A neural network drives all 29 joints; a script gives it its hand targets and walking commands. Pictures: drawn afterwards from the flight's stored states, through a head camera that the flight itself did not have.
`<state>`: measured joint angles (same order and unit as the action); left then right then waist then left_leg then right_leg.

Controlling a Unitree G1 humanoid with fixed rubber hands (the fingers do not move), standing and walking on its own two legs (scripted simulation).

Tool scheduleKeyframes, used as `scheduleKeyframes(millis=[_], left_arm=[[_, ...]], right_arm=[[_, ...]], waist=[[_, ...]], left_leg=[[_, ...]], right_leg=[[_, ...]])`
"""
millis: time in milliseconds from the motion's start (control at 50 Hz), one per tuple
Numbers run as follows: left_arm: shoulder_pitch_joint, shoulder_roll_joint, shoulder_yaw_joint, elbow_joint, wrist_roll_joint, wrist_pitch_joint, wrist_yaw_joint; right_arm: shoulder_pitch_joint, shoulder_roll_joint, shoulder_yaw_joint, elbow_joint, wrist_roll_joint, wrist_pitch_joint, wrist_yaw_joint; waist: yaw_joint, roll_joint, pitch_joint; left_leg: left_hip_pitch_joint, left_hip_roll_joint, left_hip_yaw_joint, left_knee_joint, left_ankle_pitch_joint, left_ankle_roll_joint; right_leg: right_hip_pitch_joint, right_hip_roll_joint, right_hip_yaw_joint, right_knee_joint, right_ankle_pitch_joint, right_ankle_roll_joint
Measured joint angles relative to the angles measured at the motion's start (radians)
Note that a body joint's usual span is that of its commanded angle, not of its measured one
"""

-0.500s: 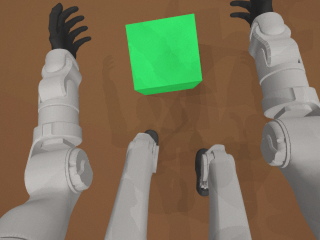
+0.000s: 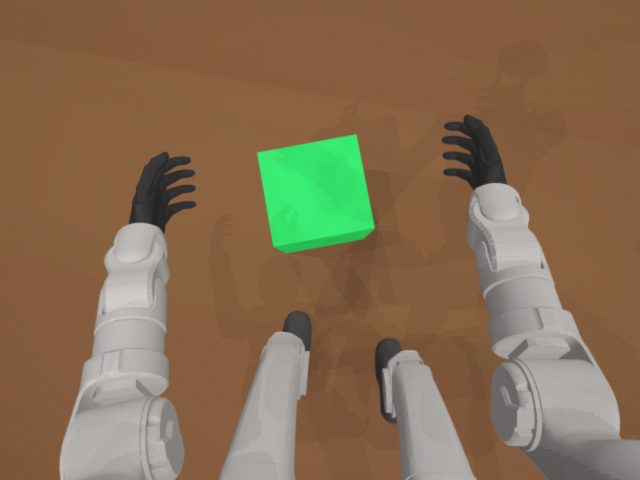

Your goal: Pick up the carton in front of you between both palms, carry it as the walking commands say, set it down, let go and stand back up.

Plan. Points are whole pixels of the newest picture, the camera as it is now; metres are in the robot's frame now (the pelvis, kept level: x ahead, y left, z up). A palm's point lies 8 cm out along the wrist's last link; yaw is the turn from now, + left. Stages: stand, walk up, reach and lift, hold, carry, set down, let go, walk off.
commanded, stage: let go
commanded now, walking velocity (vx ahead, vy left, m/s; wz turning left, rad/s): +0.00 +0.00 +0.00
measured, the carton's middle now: (316, 201) +0.49 +0.08 -0.56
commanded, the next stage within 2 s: stand in 1.10 s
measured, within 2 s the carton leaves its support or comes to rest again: neither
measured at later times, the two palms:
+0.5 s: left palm (101, 372) +0.22 +0.23 +0.01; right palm (612, 322) +0.29 -0.21 +0.00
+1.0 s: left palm (110, 370) +0.23 +0.22 +0.03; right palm out of the picture +0.24 -0.25 +0.03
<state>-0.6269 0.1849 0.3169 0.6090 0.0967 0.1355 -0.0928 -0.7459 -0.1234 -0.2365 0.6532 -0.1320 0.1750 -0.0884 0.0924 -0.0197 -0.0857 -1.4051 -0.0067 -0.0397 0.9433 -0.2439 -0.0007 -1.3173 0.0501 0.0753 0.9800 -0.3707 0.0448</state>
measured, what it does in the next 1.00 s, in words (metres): rises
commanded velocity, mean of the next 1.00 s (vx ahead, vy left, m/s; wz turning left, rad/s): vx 0.00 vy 0.00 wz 0.00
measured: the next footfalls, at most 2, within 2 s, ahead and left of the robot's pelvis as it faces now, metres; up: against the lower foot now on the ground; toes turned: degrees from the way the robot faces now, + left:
none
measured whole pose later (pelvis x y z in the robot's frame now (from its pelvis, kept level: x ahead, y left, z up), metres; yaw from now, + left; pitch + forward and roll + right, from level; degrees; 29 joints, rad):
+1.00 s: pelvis +0.08 -0.02 +0.09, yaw +2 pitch -3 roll +1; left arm 0.23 0.22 0.03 0.39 0.02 0.17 -0.04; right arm 0.23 -0.21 -0.02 0.45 0.01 0.08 0.04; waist 0.00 -0.03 0.08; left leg -0.15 -0.01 -0.05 0.44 -0.24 -0.02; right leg -0.06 0.01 0.06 0.46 -0.35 -0.01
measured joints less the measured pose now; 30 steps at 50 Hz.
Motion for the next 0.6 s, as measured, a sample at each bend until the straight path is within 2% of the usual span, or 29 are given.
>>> scheduleKeyframes(millis=[60,140,340,480,600], left_arm=[[0.108,0.01,-0.041,-0.025,-0.01,-0.015,-0.017],[0.238,0.022,-0.094,-0.048,-0.038,-0.042,-0.026],[0.559,0.016,-0.218,-0.125,-0.103,-0.113,0.001],[0.769,0.009,-0.271,-0.185,-0.123,-0.136,0.02],[0.855,0.025,-0.283,-0.195,-0.12,-0.12,0.019]], right_arm=[[0.127,0.017,0.019,-0.052,0.007,-0.019,-0.007],[0.259,0.014,0.041,-0.074,0.021,-0.054,0.007],[0.552,-0.018,0.084,-0.082,0.056,-0.147,0.059],[0.755,-0.042,0.127,-0.119,0.078,-0.183,0.083],[0.885,-0.066,0.162,-0.16,0.102,-0.17,0.107]], waist=[[-0.004,0.008,0.01],[-0.005,0.015,0.018],[-0.009,0.03,0.038],[-0.03,0.035,0.089],[-0.054,0.021,0.121]], left_leg=[[0.105,-0.002,0.004,-0.055,0.004,0.006],[0.24,-0.009,0.009,-0.119,0.005,0.011],[0.573,-0.02,0.001,-0.27,0.011,0.008],[0.847,-0.019,-0.009,-0.407,0.034,-0.005],[1.049,-0.012,-0.018,-0.499,0.048,-0.019]], right_leg=[[0.108,-0.006,0.005,-0.064,0.01,0.002],[0.245,-0.017,0.01,-0.134,0.015,0.003],[0.583,-0.037,0.004,-0.294,0.026,-0.006],[0.853,-0.043,-0.005,-0.424,0.046,-0.026],[1.049,-0.041,-0.014,-0.502,0.054,-0.045]])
